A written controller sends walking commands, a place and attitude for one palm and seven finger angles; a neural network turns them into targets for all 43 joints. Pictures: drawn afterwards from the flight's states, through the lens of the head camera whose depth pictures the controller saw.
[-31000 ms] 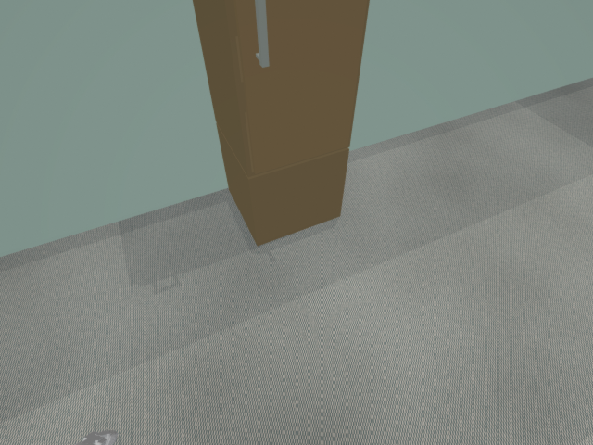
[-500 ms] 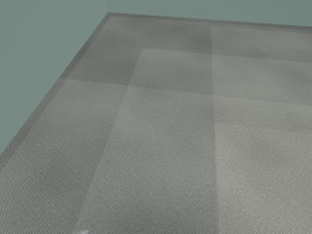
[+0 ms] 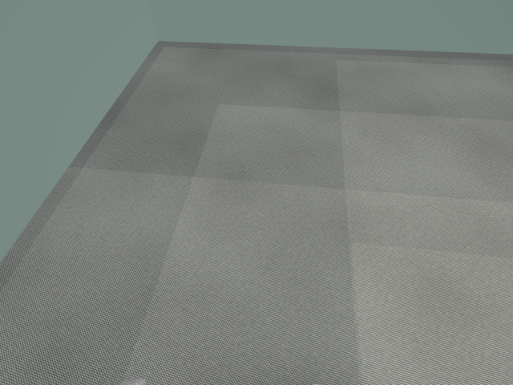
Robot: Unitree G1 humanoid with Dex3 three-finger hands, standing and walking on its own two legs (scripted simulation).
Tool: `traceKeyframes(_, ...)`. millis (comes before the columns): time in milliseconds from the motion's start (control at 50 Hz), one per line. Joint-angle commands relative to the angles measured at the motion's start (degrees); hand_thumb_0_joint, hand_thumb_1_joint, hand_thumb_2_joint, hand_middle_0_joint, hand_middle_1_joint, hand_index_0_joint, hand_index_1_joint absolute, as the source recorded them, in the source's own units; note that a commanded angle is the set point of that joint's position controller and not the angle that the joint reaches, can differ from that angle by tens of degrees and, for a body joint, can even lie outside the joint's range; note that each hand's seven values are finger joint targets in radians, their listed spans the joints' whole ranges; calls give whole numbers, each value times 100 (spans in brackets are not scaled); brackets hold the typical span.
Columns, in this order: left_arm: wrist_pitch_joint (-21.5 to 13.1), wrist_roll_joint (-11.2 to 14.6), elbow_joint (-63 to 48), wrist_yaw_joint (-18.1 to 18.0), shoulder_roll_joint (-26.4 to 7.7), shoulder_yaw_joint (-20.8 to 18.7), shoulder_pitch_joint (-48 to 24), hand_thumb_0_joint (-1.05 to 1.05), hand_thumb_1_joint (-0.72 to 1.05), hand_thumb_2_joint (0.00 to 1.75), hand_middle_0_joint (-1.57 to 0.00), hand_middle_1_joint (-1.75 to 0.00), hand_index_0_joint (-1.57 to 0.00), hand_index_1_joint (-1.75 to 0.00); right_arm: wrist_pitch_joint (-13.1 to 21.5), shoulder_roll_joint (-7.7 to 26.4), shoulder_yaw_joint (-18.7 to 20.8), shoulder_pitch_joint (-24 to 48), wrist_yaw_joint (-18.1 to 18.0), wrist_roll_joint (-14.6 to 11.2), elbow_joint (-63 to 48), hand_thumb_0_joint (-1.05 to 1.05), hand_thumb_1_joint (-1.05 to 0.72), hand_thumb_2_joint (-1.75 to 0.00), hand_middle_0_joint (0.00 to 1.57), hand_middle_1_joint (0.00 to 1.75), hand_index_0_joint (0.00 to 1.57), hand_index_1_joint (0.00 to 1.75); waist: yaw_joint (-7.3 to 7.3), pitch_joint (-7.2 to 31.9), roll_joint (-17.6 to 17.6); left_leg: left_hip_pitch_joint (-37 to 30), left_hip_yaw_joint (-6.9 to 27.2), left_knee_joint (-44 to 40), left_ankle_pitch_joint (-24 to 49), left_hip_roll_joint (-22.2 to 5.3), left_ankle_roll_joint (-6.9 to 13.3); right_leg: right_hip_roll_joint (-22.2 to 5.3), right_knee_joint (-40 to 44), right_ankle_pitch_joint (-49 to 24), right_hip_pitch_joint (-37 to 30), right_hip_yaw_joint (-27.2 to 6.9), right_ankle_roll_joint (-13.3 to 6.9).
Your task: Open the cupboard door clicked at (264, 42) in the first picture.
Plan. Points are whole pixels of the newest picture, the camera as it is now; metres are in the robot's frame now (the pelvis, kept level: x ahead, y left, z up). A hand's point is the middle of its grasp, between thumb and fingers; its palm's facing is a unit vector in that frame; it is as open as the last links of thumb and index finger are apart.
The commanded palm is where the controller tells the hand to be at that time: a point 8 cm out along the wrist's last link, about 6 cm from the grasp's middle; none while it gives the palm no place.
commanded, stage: turn to face it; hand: left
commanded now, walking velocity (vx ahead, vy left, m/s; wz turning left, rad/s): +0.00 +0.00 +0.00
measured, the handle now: out of the picture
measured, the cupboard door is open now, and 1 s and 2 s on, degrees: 44 44 44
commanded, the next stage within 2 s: none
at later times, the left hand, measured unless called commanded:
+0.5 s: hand (160, 361) +0.19 +0.19 -0.16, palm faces +0.26 -0.94 -0.22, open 7.3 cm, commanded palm none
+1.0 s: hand out of the picture +0.15 +0.18 -0.16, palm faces +0.53 -0.80 -0.27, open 7.4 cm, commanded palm none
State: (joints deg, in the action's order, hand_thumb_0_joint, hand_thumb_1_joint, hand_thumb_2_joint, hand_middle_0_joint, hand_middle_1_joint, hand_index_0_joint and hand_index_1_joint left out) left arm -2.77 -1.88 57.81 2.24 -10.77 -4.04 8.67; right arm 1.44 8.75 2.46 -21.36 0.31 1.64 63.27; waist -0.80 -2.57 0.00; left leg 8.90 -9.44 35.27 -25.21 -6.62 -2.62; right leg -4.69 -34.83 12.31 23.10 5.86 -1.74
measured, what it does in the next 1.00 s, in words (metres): walks ahead, turning left: left foot, then right foot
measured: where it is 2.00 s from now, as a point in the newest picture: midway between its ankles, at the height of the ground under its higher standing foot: (285, 369)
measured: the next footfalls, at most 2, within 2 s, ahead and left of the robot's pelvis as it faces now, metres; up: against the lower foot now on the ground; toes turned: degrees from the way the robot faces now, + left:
left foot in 0.30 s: +0.22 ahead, +0.12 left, +0.00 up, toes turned +15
right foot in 0.58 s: +0.26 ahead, -0.16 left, +0.00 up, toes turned +13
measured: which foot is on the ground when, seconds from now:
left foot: up 0.00-0.28, down 0.30-0.58, up 0.60-0.84, down 0.86-1.00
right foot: down 0.00-0.30, up 0.32-0.56, down 0.58-0.86, up 0.88-1.00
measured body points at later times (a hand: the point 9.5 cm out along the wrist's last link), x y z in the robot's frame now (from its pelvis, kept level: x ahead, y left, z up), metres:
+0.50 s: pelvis +0.15 -0.01 +0.01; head +0.19 -0.01 +0.46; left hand +0.17 +0.24 -0.14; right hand +0.28 -0.24 -0.14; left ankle +0.18 +0.11 -0.72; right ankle +0.16 -0.15 -0.68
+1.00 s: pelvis +0.21 -0.05 +0.00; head +0.26 -0.01 +0.45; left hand +0.12 +0.22 -0.14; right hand +0.44 -0.21 -0.13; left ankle +0.17 +0.07 -0.72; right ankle +0.24 -0.18 -0.66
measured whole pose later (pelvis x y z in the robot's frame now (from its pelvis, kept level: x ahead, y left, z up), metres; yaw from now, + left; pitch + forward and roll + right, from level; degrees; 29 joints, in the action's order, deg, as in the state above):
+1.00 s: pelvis +0.21 -0.05 +0.00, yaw +32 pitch +1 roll +0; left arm 3.8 -1.0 53.1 -0.8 -14.6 -4.0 10.2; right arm -1.7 13.6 3.0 -7.0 0.3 1.3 50.8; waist -0.2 -6.6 -1.6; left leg 20.0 -2.1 34.9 -15.8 -1.0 0.1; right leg -5.5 -61.7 29.2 25.7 3.4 4.8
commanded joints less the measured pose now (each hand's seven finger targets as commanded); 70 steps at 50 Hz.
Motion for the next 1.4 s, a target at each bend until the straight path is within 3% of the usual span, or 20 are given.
traceKeyframes(0,-16,68,287,-275,-1098,-258,1551,0,90,90,-20,-30,-20,-30,92,477,144,797,1,-65,-697,0,-90,-90,20,30,20,30,672,23,-1557,3199,658,3253,-540,-7,186,-1934,2503,1527,-2323,-3168,-1067)
traceKeyframes(60,-150,51,179,-332,-439,-37,951,0,90,90,-20,-30,-20,-30,39,239,63,523,-38,-44,-436,0,-90,-90,20,30,20,30,165,376,-895,2341,773,2423,98,-192,61,-1583,1958,-2154,-1835,-1062,-731)
traceKeyframes(140,-186,67,223,-336,-553,-76,858,0,90,90,-20,-30,-20,-30,-24,-34,-29,493,37,-70,-414,0,-90,-90,20,30,20,30,93,468,-643,1787,247,694,649,137,21,-1337,1435,-3772,-2114,-32,-535)
traceKeyframes(240,-8,132,29,-346,-711,-102,622,0,90,90,-20,-30,-20,-30,-50,598,74,68,43,-15,-472,0,-90,-90,20,30,20,30,-278,749,-49,-77,323,-714,2873,181,287,-1033,-191,-2605,-1294,512,100)
traceKeyframes(260,49,180,-143,-344,-519,-93,729,0,90,90,-20,-30,-20,-30,-32,1177,206,-270,-9,48,-512,0,-90,-90,20,30,20,30,-399,1048,1345,-908,1988,-841,4585,-1043,972,-386,-1418,-271,-134,712,479)
traceKeyframes(280,106,179,-352,-372,-481,-2,488,0,90,90,-20,-30,-20,-30,-78,1505,258,-485,-71,23,-523,0,-90,-90,20,30,20,30,-539,1086,1758,-914,3054,-1264,5274,-1899,1628,116,-2840,2771,404,225,554)
traceKeyframes(340,258,107,-518,-349,-511,-84,-39,0,90,90,-20,-30,-20,-30,-102,1373,255,263,-172,0,-811,0,-90,-90,20,30,20,30,-292,637,1259,62,2954,-1525,3406,-1523,1436,-116,-3430,1923,940,-603,592)
traceKeyframes(500,358,90,-539,-274,-481,-120,654,0,90,90,-20,-30,-20,-30,-300,1517,414,1351,-82,18,-1305,0,-90,-90,20,30,20,30,175,490,783,1523,2252,-1498,743,-534,836,349,-139,770,-1068,-90,542)
traceKeyframes(520,326,75,-535,-298,-640,-164,870,0,90,90,-20,-30,-20,-30,-333,1406,419,1482,-59,-12,-1401,0,-90,-90,20,30,20,30,304,381,404,1999,2050,-1155,367,-212,616,210,680,521,-1590,-207,482)
traceKeyframes(560,272,-30,-712,-374,-1549,-325,900,0,90,90,-20,-30,-20,-30,-344,837,345,1651,38,-63,-1685,0,-90,-90,20,30,20,30,490,210,-2023,2859,708,1590,-734,892,-8,-2236,2534,1467,-1496,-2747,-495)
traceKeyframes(660,186,15,-897,-388,-1022,-142,279,0,90,90,-20,-30,-20,-30,-385,740,265,1593,125,-70,-1558,0,-90,-90,20,30,20,30,103,300,-1371,2418,649,2447,-333,369,-117,-1470,1321,-2441,-1620,-571,-401)
traceKeyframes(780,159,50,-700,-352,-1397,-230,712,0,90,90,-20,-30,-20,-30,-302,743,170,1544,148,-98,-1597,0,-90,-90,20,30,20,30,176,742,-1152,1188,37,-253,650,738,4,-1418,127,-4131,-2276,34,-69)
traceKeyframes(820,184,135,-884,-317,-1292,-219,524,0,90,90,-20,-30,-20,-30,-234,1308,312,850,108,-27,-1459,0,-90,-90,20,30,20,30,-246,1163,-225,-633,732,-961,2908,62,379,-1171,-1217,-2815,-913,439,404)
traceKeyframes(840,217,172,-1143,-283,-843,-108,404,0,90,90,-20,-30,-20,-30,-214,1960,481,405,67,-5,-1409,0,-90,-90,20,30,20,30,-486,1304,1615,-1561,2921,-993,5514,-1614,1370,-336,-2609,1660,790,479,810)
traceKeyframes(860,306,97,-1353,-347,-893,-69,54,0,90,90,-20,-30,-20,-30,-278,2156,500,61,40,-36,-1271,0,-90,-90,20,30,20,30,-595,1256,1176,-1271,2981,-1014,5350,-1966,1768,-218,-3238,2716,1000,-215,715)
traceKeyframes(1060,360,102,-874,-266,-791,-150,817,0,90,90,-20,-30,-20,-30,-357,1643,445,1670,-44,-26,-1666,0,-90,-90,20,30,20,30,296,528,615,1476,2180,-933,1267,-288,734,294,414,418,-1434,-134,533)
traceKeyframes(1100,263,-28,-954,-359,-1680,-314,980,0,90,90,-20,-30,-20,-30,-371,941,353,1667,43,-89,-1880,0,-90,-90,20,30,20,30,477,357,-2077,2777,849,1573,-763,1044,-1,-2067,2315,868,-1853,-2767,-355)
traceKeyframes(1160,249,48,-1155,-401,-1216,-144,241,0,90,90,-20,-30,-20,-30,-443,1065,391,1645,104,-38,-1690,0,-90,-90,20,30,20,30,73,59,-1584,2662,1135,3665,-288,444,11,-1711,1898,-147,-977,-1744,-496)
traceKeyframes(1340,202,75,-840,-364,-1419,-247,706,0,90,90,-20,-30,-20,-30,-310,778,187,1485,144,-109,-1599,0,-90,-90,20,30,20,30,147,755,-1152,919,150,-429,830,722,26,-1433,150,-3557,-2081,12,-51)
traceKeyframes(1380,247,145,-1067,-313,-1095,-203,551,0,90,90,-20,-30,-20,-30,-237,1531,387,822,109,-37,-1491,0,-90,-90,20,30,20,30,-226,1180,644,-983,1874,-1134,3428,-631,667,-798,-1551,-947,-166,476,578)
